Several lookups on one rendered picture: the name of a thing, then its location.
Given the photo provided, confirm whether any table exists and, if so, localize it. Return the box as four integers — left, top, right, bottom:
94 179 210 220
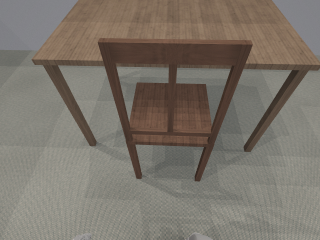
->
31 0 320 152

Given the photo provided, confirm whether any chair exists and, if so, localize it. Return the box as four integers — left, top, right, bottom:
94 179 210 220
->
98 38 253 182

